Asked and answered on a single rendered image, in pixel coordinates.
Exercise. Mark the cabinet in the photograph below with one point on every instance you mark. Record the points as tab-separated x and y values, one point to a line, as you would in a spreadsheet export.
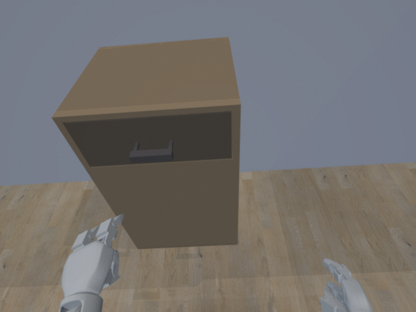
170	204

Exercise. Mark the left robot hand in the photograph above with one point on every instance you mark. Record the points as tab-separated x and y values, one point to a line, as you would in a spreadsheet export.
93	265

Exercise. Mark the drawer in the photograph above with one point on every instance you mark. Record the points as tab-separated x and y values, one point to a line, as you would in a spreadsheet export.
201	136

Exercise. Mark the right robot hand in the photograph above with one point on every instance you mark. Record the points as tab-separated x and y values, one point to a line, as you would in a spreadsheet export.
349	297

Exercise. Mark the handle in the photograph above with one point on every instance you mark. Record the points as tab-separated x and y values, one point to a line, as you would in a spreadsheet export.
153	155

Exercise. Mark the left robot forearm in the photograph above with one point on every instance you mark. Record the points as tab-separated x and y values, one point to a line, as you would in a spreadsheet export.
81	302

